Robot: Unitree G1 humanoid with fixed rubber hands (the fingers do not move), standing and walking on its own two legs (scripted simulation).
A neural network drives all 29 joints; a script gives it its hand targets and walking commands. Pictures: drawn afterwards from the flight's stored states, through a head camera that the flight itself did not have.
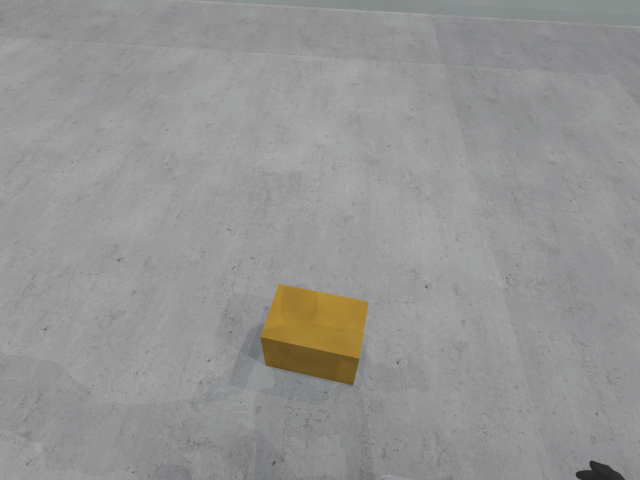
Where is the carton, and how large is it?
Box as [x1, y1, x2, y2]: [260, 284, 368, 384]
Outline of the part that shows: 279,284 260,336 266,365 352,384 359,358 368,302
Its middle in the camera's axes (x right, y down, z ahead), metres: -0.01 +0.30 +1.23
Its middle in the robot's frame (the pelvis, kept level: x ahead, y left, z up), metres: +0.65 +0.00 -0.66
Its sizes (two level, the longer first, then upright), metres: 0.287 0.188 0.200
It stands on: the floor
